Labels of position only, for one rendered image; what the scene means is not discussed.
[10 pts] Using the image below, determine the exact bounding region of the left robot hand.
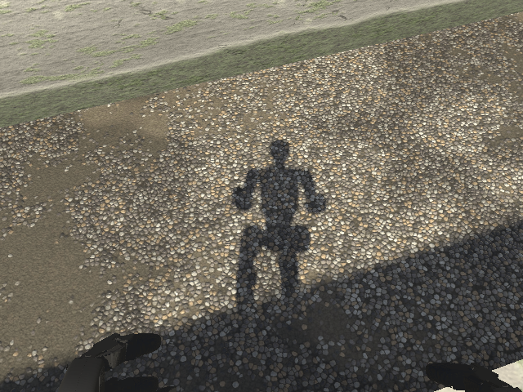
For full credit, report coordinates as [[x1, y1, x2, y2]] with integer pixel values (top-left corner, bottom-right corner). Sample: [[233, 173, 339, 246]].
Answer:
[[58, 333, 177, 392]]

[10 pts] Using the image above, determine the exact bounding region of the right robot hand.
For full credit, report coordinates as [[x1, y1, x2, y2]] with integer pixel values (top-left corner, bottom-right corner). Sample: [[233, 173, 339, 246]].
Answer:
[[426, 363, 522, 392]]

